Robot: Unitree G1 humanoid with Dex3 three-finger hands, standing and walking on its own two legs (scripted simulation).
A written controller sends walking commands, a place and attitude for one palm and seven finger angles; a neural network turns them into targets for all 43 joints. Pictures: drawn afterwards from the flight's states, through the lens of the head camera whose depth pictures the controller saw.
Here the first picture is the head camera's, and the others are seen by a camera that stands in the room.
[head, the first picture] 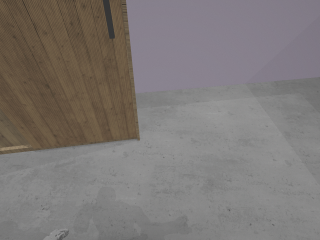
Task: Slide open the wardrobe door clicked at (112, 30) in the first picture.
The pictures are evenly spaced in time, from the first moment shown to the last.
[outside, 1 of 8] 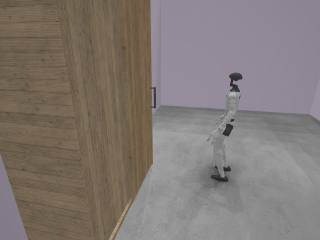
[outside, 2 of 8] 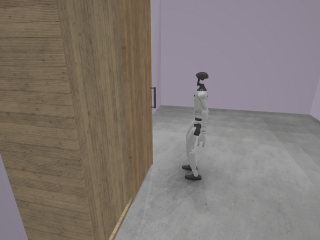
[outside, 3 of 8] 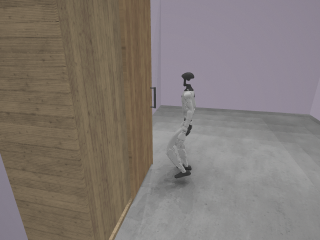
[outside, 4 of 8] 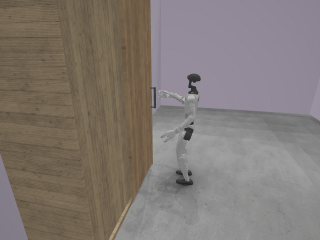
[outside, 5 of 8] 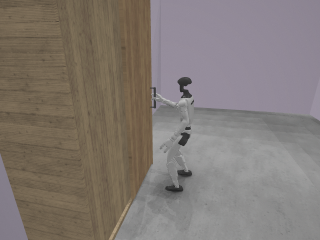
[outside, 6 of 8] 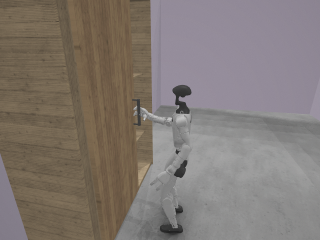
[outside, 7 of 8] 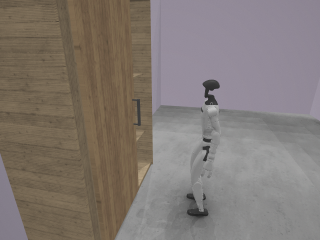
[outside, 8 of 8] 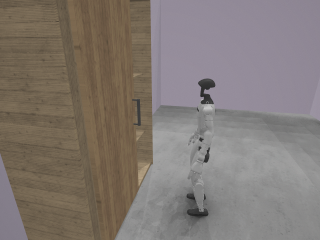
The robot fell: no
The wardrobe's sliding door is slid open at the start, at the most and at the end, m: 0.00 0.60 0.59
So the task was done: yes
